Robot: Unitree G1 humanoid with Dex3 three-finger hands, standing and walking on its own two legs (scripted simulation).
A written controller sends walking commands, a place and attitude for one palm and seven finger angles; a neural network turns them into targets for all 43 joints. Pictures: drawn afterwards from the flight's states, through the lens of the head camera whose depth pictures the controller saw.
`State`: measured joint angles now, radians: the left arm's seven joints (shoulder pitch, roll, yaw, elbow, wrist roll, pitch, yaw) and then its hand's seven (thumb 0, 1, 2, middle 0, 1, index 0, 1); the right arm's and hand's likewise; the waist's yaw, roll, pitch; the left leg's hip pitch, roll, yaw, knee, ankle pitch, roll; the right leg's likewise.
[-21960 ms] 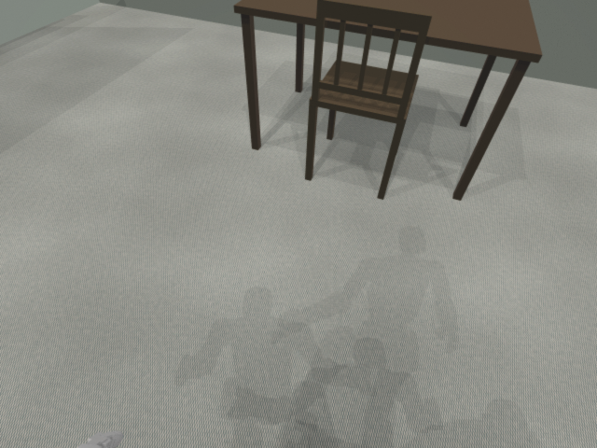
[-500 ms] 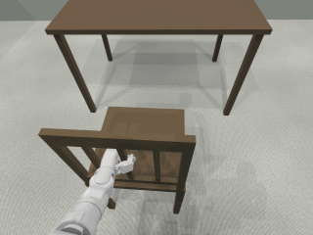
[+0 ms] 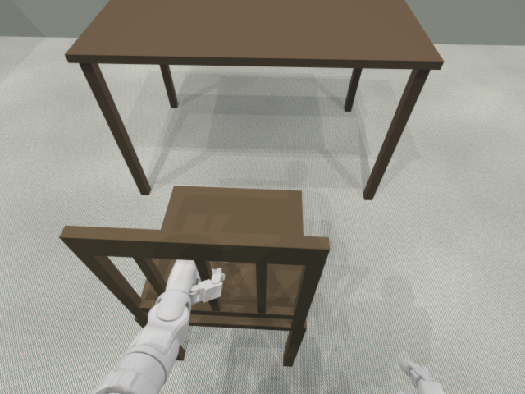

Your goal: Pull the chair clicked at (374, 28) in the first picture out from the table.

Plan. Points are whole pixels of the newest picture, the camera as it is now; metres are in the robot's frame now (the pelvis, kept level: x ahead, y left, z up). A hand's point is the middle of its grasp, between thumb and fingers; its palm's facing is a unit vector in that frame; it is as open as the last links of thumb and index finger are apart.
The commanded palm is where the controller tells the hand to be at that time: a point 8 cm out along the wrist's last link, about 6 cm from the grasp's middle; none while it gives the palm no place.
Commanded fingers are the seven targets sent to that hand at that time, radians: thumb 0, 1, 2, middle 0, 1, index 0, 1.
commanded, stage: open the thumb and straighten the fingers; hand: left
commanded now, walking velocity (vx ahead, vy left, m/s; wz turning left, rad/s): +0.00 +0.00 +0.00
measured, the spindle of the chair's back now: (209, 285) +0.32 +0.12 -0.11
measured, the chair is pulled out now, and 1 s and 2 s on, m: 0.61 0.61 0.61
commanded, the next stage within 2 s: draw the fingers out of the gap in 0.84 s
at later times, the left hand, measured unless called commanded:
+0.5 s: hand (201, 277) +0.32 +0.12 -0.06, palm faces -0.07 -0.99 -0.12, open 12.2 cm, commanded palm +0.29 +0.17 -0.04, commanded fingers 0.00 -0.55 0.20 -0.22 -0.65 -0.22 -0.65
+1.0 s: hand (198, 279) +0.31 +0.13 -0.07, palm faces -0.06 -0.99 -0.12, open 17.4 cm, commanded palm +0.29 +0.18 -0.04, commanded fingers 0.00 -0.55 0.20 0.00 0.00 0.00 0.00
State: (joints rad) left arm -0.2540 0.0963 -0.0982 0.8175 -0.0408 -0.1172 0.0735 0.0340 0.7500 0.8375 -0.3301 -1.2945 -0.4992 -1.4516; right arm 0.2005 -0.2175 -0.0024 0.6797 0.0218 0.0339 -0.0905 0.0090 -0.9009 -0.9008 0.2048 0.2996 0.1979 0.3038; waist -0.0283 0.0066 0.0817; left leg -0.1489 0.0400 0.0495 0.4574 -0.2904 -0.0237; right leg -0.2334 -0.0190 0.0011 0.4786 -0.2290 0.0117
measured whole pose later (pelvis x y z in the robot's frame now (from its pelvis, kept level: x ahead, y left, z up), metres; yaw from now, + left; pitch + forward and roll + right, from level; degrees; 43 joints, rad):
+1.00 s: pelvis +0.01 +0.00 -0.03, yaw +3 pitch +10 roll +0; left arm -0.12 0.16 -0.03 0.46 -0.06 0.07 -0.01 -0.01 -0.54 0.21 -0.02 -0.05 -0.02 -0.04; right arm 0.26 -0.26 0.00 0.60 0.03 -0.01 -0.03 0.01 -0.90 -0.90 0.21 0.30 0.20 0.30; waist -0.06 0.03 -0.07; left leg -0.51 0.02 0.00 0.77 -0.44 -0.01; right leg -0.57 -0.05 -0.03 0.78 -0.38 0.02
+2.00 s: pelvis -0.01 +0.00 -0.06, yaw +5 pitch +11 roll -1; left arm 0.54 0.16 -0.08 -0.28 -0.16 -0.17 -0.01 -0.02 -0.54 0.20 -0.01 0.00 -0.01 0.00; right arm 0.24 -0.22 -0.01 0.52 0.03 -0.15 -0.06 0.01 -0.90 -0.90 0.21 0.30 0.20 0.30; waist -0.01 0.03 -0.12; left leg -0.68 0.01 -0.04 1.01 -0.52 -0.02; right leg -0.70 -0.06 -0.07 0.98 -0.46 0.01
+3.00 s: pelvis +0.04 +0.01 +0.00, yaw +4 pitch -1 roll -1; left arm 0.51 0.37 0.31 -0.46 -0.06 -0.01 0.17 0.00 0.55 0.74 -0.16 -0.23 -0.17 -0.23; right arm 0.18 -0.21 0.01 0.64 0.02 -0.11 -0.08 0.01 -0.90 -0.90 0.21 0.30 0.20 0.30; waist 0.07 0.08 0.00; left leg -0.12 0.02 -0.02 0.51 -0.36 -0.01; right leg -0.16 -0.04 -0.07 0.49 -0.30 0.03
